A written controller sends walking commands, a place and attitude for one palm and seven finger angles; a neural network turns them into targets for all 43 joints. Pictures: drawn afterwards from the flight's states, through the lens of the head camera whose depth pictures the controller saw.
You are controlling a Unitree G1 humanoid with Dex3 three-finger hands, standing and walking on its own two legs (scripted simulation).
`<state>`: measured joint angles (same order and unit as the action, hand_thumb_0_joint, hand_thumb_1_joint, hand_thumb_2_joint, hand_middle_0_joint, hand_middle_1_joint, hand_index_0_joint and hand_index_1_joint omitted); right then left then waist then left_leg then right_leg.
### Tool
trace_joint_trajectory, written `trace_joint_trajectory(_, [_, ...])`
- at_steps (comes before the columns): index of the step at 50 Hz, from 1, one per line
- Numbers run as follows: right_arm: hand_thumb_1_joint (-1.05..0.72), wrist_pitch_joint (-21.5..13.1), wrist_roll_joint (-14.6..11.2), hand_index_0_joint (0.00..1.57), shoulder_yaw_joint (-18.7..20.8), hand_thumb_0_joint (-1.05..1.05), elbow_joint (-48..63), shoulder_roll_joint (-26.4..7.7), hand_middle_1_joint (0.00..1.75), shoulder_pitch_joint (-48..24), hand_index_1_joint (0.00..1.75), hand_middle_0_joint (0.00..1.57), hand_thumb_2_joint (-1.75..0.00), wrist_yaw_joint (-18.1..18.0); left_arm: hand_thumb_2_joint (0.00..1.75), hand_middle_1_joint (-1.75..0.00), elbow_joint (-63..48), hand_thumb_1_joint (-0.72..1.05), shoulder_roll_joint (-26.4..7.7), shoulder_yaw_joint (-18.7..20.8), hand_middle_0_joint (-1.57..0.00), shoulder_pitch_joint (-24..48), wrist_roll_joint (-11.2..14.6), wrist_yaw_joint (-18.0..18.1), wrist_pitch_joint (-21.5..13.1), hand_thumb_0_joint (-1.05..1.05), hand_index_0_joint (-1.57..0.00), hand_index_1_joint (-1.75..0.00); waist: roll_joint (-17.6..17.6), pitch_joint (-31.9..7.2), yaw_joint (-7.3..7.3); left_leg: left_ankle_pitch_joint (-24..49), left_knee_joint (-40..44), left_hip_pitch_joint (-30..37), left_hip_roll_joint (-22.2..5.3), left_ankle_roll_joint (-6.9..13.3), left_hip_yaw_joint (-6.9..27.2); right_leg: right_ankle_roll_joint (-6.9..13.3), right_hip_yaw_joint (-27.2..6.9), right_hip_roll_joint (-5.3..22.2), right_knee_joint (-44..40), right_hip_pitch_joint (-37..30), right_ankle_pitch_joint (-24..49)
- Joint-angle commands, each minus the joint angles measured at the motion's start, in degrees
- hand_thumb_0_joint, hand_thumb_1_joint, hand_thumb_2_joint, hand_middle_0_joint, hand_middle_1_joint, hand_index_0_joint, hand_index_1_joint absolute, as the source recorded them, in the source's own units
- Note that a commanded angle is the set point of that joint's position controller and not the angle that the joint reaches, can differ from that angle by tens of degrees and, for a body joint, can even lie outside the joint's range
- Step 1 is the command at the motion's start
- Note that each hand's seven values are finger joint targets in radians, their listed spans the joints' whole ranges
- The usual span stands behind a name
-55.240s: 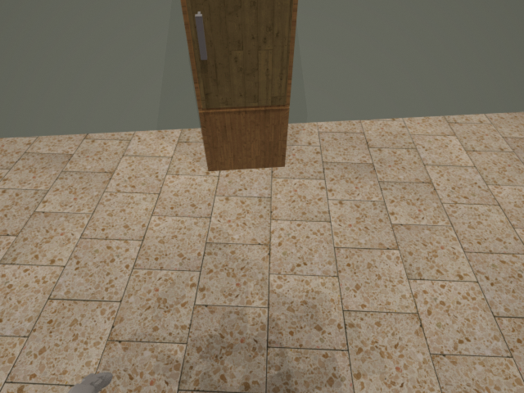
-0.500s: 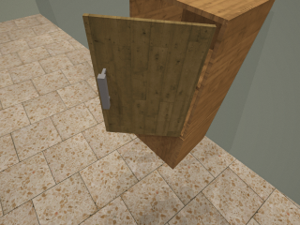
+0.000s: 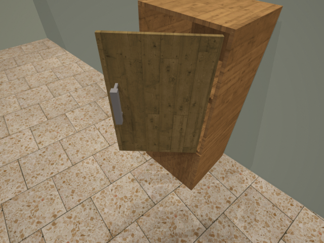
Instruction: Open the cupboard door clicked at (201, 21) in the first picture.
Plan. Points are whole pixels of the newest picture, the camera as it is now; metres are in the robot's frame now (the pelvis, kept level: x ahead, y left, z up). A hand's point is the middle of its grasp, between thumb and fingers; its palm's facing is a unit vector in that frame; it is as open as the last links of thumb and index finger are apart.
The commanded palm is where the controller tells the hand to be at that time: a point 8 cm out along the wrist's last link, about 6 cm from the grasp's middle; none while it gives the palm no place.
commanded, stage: look again from close up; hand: left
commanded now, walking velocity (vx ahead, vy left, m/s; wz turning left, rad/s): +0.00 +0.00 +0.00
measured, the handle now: (117, 104) +0.60 +0.21 -0.01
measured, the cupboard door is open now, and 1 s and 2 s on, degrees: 42 42 42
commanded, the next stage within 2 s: shuffle to correct the standing spot in 0.10 s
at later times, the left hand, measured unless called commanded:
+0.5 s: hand out of the picture -0.06 +0.16 -0.17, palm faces +0.04 -0.99 -0.16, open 7.4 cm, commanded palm none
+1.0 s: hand out of the picture +0.07 +0.17 -0.17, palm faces +0.08 -0.98 -0.18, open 7.3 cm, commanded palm none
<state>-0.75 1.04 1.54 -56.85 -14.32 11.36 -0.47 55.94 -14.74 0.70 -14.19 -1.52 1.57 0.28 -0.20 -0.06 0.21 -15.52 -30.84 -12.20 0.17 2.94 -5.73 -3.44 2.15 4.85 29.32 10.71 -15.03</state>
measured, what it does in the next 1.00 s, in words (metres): steps on the spot: right foot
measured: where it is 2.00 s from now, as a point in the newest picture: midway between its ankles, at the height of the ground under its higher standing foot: outside the picture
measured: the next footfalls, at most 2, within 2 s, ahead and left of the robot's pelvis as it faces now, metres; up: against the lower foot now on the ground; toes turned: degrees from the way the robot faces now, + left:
right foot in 0.86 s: +0.10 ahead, -0.13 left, +0.00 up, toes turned -8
left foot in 1.08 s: +0.18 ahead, +0.11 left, +0.00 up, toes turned +7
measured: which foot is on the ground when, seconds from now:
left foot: down 0.00-0.86, up 0.88-1.00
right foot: down 0.00-0.60, up 0.62-0.84, down 0.86-1.00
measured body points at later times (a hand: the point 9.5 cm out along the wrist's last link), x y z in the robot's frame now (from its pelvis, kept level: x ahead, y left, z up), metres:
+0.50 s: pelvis -0.02 -0.01 +0.00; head -0.03 +0.00 +0.45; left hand -0.06 +0.21 -0.16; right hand -0.04 -0.25 -0.15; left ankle +0.02 +0.08 -0.73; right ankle +0.01 -0.16 -0.73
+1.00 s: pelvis +0.07 +0.01 +0.00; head +0.07 +0.01 +0.45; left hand +0.07 +0.22 -0.16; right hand +0.04 -0.21 -0.16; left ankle +0.07 +0.09 -0.70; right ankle +0.06 -0.13 -0.73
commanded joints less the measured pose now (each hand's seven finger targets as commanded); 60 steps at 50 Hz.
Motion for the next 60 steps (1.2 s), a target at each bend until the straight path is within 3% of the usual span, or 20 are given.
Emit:
trace_joint_trajectory(1, [-0.9, -0.7, 0.0, 0.2, 2.0, 0.0, 3.5, -9.4, 0.3, -0.6, 0.3, 0.2, -0.9, -0.1, 0.9, -0.3, -2.8, 0.9, -8.3, 1.6, -0.2, -1.3, 0.1, 0.1, -1.0, 0.0, -0.2, -0.3, 0.2, 4.3, -0.18, -3.0, 13.1, -4.5, -6.2, -1.0, 9.3, 4.1, -3.0, 1.4, -6.3, 1.6, 1.5])
trace_joint_trajectory(10, [-0.9, -0.3, -0.1, 0.2, 1.5, 0.0, 1.8, -9.1, 0.3, 0.3, 0.3, 0.2, -0.9, 0.4, 0.9, -0.3, -1.4, 0.9, -8.3, 1.0, -0.2, -2.1, 0.1, -0.1, -1.2, 0.0, -0.2, -0.3, 0.8, 3.2, 0.04, -6.7, 14.5, -3.7, -6.0, -1.8, 8.9, 4.0, -4.1, 2.1, -9.8, 2.3, -2.5])
trace_joint_trajectory(15, [-0.9, 1.4, 0.4, 0.2, 0.7, 0.0, -0.6, -5.4, 0.3, 4.6, 0.3, 0.2, -0.9, 0.5, 0.9, -0.3, 0.7, 0.9, -4.8, 0.7, -0.2, -6.8, -0.3, -0.1, 0.0, 0.0, -0.2, -0.3, 1.2, 6.3, -0.14, -19.9, 13.4, -7.6, -4.7, -2.1, 7.6, 3.8, -4.8, 1.5, -11.4, 5.3, -19.6])
trace_joint_trajectory(22, [-0.9, 0.7, 0.1, 0.2, 0.6, 0.0, -2.3, -1.4, 0.3, 9.0, 0.3, 0.2, -0.9, 0.0, 0.9, -0.3, 2.3, 0.9, -3.5, 2.1, -0.2, -10.3, 0.5, -0.6, -0.7, 0.0, -0.2, -0.3, 6.4, 5.7, 0.41, -11.4, 2.7, -5.5, -1.4, -2.1, 3.2, 7.5, -10.6, 4.6, -13.1, 6.6, -22.1])
trace_joint_trajectory(26, [-0.9, -0.1, -0.2, 0.2, 0.5, 0.0, -3.1, 0.5, 0.3, 11.7, 0.3, 0.2, -0.9, 0.0, 0.9, -0.3, 2.4, 0.9, -2.1, 2.5, -0.2, -10.9, 0.5, -0.4, -1.0, 0.0, -0.2, -0.3, 4.9, 6.8, 0.85, -9.8, 3.2, -4.4, -1.7, -1.6, 3.3, 8.5, -10.2, 4.4, -10.9, 7.9, -20.3])
trace_joint_trajectory(28, [-0.9, -0.3, -0.1, 0.2, 0.9, 0.0, -3.9, -0.6, 0.3, 14.1, 0.3, 0.2, -0.9, -0.2, 0.9, -0.3, 1.9, 0.9, -0.2, 2.3, -0.2, -10.3, 0.2, -0.4, -0.9, 0.0, -0.2, -0.3, -1.6, 8.4, 1.48, -16.0, 9.6, -2.4, -4.9, -0.5, 8.4, 7.0, -5.6, 0.7, -5.3, 11.7, -19.0])
trace_joint_trajectory(30, [-0.9, -0.4, 0.2, 0.2, 1.9, 0.0, -4.7, -3.4, 0.3, 16.7, 0.3, 0.2, -0.9, -0.6, 0.9, -0.3, 0.9, 0.9, 3.1, 1.8, -0.2, -9.1, -0.4, -0.5, -0.8, 0.0, -0.2, -0.3, -11.7, 11.9, 2.35, -31.5, 21.9, -5.2, -13.3, 3.1, 20.9, 4.8, 2.7, -4.3, 8.1, 14.6, -13.1])
trace_joint_trajectory(31, [-0.9, -0.7, 0.1, 0.2, 2.3, 0.0, -4.7, -4.4, 0.3, 16.3, 0.3, 0.2, -0.9, -0.8, 0.9, -0.3, 0.5, 0.9, 4.4, 1.6, -0.2, -8.0, -0.6, -0.6, -0.8, 0.0, -0.2, -0.3, -13.7, 14.0, 2.1, -33.6, 25.8, -6.6, -17.2, 5.8, 26.0, 4.7, 3.4, -3.6, 15.6, 16.6, -9.9])
trace_joint_trajectory(34, [-0.9, -1.9, 0.2, 0.2, 1.8, 0.0, -4.8, -1.9, 0.3, 16.0, 0.3, 0.2, -0.9, -0.8, 0.9, -0.3, -0.4, 0.9, 5.3, 1.8, -0.2, -6.2, -0.2, -1.3, -1.5, 0.0, -0.2, -0.3, -5.9, 13.2, 1.51, -19.6, 25.1, -3.3, -18.6, 8.4, 24.2, 5.3, 0.3, 0.6, 21.3, 20.5, -10.1])
trace_joint_trajectory(40, [-0.9, -2.1, -0.1, 0.2, 1.4, 0.0, -5.6, 0.2, 0.3, 14.4, 0.3, 0.2, -0.9, -1.3, 0.9, -0.3, 1.9, 0.9, 7.3, 1.9, -0.2, -12.4, 0.3, -0.9, -2.6, 0.0, -0.2, -0.3, -0.3, 1.9, -1.7, -2.6, 11.8, -3.9, -10.4, 4.0, 10.0, 4.5, 4.8, -2.5, -4.0, -3.0, 1.9])
trace_joint_trajectory(41, [-0.9, -2.1, -0.4, 0.2, 1.2, 0.0, -5.4, 1.7, 0.3, 14.0, 0.3, 0.2, -0.9, -1.2, 0.9, -0.3, 2.9, 0.9, 5.5, 2.4, -0.2, -14.4, 0.3, -0.5, -2.7, 0.0, -0.2, -0.3, 2.0, 1.9, -2.58, -6.0, 7.5, -10.4, -8.0, 2.2, 7.6, 5.8, 0.0, 0.6, -6.3, -9.8, -0.5])
trace_joint_trajectory(43, [-0.9, -1.7, -0.3, 0.2, 0.8, 0.0, -2.5, 4.3, 0.3, 10.7, 0.3, 0.2, -0.9, -0.4, 0.9, -0.3, 4.3, 0.9, -2.4, 4.1, -0.2, -20.9, 0.3, 0.5, -3.0, 0.0, -0.2, -0.3, 14.3, 3.4, -5.31, -16.1, -12.9, -26.2, -0.9, -1.3, -1.8, 14.3, -22.5, 19.0, -17.2, -16.8, -10.4])
trace_joint_trajectory(44, [-0.9, -1.6, 0.1, 0.2, 1.4, 0.0, -1.4, 3.4, 0.3, 7.3, 0.3, 0.2, -0.9, -0.1, 0.9, -0.3, 4.2, 0.9, -2.1, 4.4, -0.2, -21.2, 0.3, 0.6, -2.9, 0.0, -0.2, -0.3, 7.7, 4.9, -5.63, -16.2, -23.0, -27.3, -2.2, -1.1, 1.3, 17.3, -24.2, 20.6, -19.5, -13.2, -12.3])
trace_joint_trajectory(47, [-0.9, -0.5, 0.1, 0.2, 1.5, 0.0, -2.3, 4.4, 0.3, 8.5, 0.3, 0.2, -0.9, 0.3, 0.9, -0.3, 2.3, 0.9, 1.8, 3.5, -0.2, -11.3, 0.0, 1.2, -3.2, 0.0, -0.2, -0.3, 8.0, 8.0, -0.72, -8.4, -25.5, -22.3, -5.5, -2.3, 4.2, 14.6, -11.9, 15.2, -17.6, -2.8, 1.9])
trace_joint_trajectory(49, [-0.9, 0.0, -0.6, 0.2, 0.8, 0.0, -2.9, 6.7, 0.3, 10.6, 0.3, 0.2, -0.9, 0.2, 0.9, -0.3, 0.6, 0.9, 2.2, 2.9, -0.2, -6.2, -0.5, 1.4, -2.8, 0.0, -0.2, -0.3, 7.7, 7.6, 1.64, -7.3, -14.0, -12.1, -5.6, -3.5, 3.1, 12.4, -2.5, 12.1, -13.6, 3.4, 17.7])
trace_joint_trajectory(51, [-0.9, 0.1, -0.7, 0.2, 0.3, 0.0, -4.2, 7.4, 0.3, 13.3, 0.3, 0.2, -0.9, -0.2, 0.9, -0.3, 0.8, 0.9, 1.8, 2.6, -0.2, -5.2, 0.0, 1.4, -2.0, 0.0, -0.2, -0.3, 7.7, 5.5, 2.36, 5.4, -0.5, -1.7, -3.4, -4.8, 0.6, 9.2, 2.1, 7.7, -7.2, 6.0, 17.8])
trace_joint_trajectory(52, [-0.9, -0.2, -0.6, 0.2, 0.4, 0.0, -4.8, 6.0, 0.3, 14.5, 0.3, 0.2, -0.9, -0.3, 0.9, -0.3, 1.3, 0.9, 2.2, 2.4, -0.2, -6.5, 0.4, 1.3, -1.5, 0.0, -0.2, -0.3, 4.4, 4.1, 2.1, 13.4, 4.2, 2.9, -3.7, -4.9, 1.3, 7.2, 2.6, 5.6, -3.0, 6.8, 14.2])
trace_joint_trajectory(54, [-0.9, -0.9, -0.3, 0.2, 1.3, 0.0, -3.3, -0.2, 0.3, 13.6, 0.3, 0.2, -0.9, -1.1, 0.9, -0.3, 1.2, 0.9, 3.9, 2.1, -0.2, -10.8, 0.9, 1.3, -0.3, 0.0, -0.2, -0.3, -10.4, 1.0, -0.24, 35.8, 8.4, 2.7, -14.5, 0.0, 12.3, 2.5, 3.6, 0.4, 2.2, 5.5, -2.0])
trace_joint_trajectory(58, [-0.9, -0.3, 0.0, 0.2, 1.9, 0.0, -1.7, -1.9, 0.3, 7.8, 0.3, 0.2, -0.9, -2.4, 0.9, -0.3, 1.4, 0.9, 4.0, 1.8, -0.2, -10.2, 0.5, 1.6, 1.4, 0.0, -0.2, -0.3, -11.2, 4.8, -0.14, 43.7, 12.8, -1.5, -19.7, 6.2, 16.2, 2.5, 0.7, -1.0, 17.1, 6.7, -14.2])
trace_joint_trajectory(60, [-0.9, -0.1, 0.1, 0.2, 2.5, 0.0, -1.2, -3.0, 0.3, 8.0, 0.3, 0.2, -0.9, -3.0, 0.9, -0.3, 0.7, 0.9, 3.9, 2.1, -0.2, -9.2, 0.4, 1.5, 1.5, 0.0, -0.2, -0.3, -8.1, 0.1, 0.66, 52.7, 9.4, 5.1, -20.9, 8.5, 15.4, 2.5, -2.2, -1.4, 22.7, 10.2, -16.6])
